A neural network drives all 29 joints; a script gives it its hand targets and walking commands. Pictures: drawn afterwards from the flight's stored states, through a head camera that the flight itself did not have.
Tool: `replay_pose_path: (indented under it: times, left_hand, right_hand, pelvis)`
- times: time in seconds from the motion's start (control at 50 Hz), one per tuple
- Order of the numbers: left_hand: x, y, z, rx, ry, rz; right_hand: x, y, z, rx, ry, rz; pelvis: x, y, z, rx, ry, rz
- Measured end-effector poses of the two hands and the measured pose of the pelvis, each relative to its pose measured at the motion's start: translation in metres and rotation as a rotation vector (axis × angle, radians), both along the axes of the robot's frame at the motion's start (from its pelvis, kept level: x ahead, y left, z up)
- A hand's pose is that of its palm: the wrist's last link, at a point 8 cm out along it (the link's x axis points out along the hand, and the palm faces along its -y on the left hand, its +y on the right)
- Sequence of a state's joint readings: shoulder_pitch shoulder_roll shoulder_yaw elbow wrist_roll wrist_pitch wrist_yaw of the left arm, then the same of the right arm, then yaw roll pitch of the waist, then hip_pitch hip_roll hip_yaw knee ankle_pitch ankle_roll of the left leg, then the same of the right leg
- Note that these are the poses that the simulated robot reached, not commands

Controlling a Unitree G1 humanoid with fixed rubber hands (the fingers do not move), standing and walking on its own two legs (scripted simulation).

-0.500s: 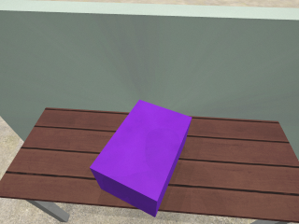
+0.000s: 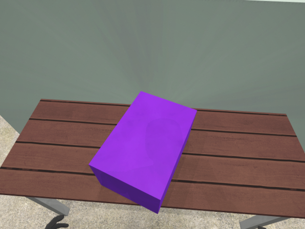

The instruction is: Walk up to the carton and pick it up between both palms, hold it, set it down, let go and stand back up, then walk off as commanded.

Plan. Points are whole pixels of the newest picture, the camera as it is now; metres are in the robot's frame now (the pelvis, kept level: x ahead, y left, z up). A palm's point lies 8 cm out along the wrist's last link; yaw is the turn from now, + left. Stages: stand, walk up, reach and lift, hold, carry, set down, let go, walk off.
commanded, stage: reach and lift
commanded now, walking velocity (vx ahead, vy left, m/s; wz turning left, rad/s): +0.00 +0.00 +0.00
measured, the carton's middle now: (148, 147) +0.40 +0.03 -0.10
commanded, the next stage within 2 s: none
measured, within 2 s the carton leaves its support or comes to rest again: neither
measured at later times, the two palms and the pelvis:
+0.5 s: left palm out of the picture +0.15 +0.30 -0.09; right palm out of the picture +0.11 -0.22 -0.09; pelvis +0.00 +0.02 +0.00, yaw +0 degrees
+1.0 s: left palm (46, 222) +0.17 +0.28 -0.07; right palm out of the picture +0.13 -0.18 -0.06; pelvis -0.01 +0.02 +0.00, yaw +0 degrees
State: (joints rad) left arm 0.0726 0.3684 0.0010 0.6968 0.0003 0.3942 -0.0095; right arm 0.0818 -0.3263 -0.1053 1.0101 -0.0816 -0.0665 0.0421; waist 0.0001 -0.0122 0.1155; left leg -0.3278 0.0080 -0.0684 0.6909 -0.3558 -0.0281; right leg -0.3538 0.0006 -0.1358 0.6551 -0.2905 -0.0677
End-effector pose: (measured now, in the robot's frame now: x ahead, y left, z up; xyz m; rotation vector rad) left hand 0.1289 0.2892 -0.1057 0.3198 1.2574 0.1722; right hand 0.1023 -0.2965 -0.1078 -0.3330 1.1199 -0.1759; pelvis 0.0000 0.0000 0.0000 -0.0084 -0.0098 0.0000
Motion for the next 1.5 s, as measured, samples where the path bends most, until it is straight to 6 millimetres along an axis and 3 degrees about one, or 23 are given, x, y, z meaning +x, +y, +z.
replay_pose_path:
  times: [0.1,0.18,0.26,0.34,0.54,0.76,1.08,1.5]
  left_hand:
    - [0.037,-0.013,0.013,-0.015,-0.091,-0.039]
    - [0.051,-0.014,0.021,-0.031,-0.146,-0.05]
    - [0.048,-0.009,0.023,-0.051,-0.165,-0.044]
    - [0.038,-0.002,0.021,-0.061,-0.174,-0.037]
    - [0.019,0.007,0.022,-0.09,-0.227,-0.046]
    - [0.025,0.005,0.03,-0.11,-0.329,-0.087]
    - [0.051,-0.008,0.043,-0.177,-0.458,-0.182]
    - [0.071,0.021,0.057,-0.249,-0.603,-0.283]
  right_hand:
    - [0.041,0.022,0.003,0.05,-0.117,0.027]
    - [0.055,0.03,0.008,0.041,-0.192,0.015]
    - [0.051,0.034,0.013,0.007,-0.219,0.003]
    - [0.034,0.043,0.014,-0.008,-0.219,-0.009]
    - [0.002,0.08,0.023,0.027,-0.274,-0.036]
    - [0.012,0.099,0.036,0.042,-0.377,-0.059]
    - [0.028,0.124,0.049,0.053,-0.482,-0.15]
    - [0.036,0.161,0.07,0.062,-0.661,-0.259]
  pelvis:
    - [0.003,-0.003,-0.001,-0.001,0.005,-0.003]
    - [0.005,-0.002,0.0,-0.002,-0.006,-0.003]
    - [0.006,0.002,0.0,-0.007,-0.029,-0.001]
    - [0.005,0.008,0.001,-0.013,-0.054,0.001]
    - [-0.008,0.021,0.002,-0.029,-0.095,0.002]
    - [-0.014,0.023,0.003,-0.035,-0.108,0.0]
    - [-0.001,0.021,0.006,-0.034,-0.093,-0.011]
    - [0.018,0.043,0.008,-0.053,-0.066,-0.025]
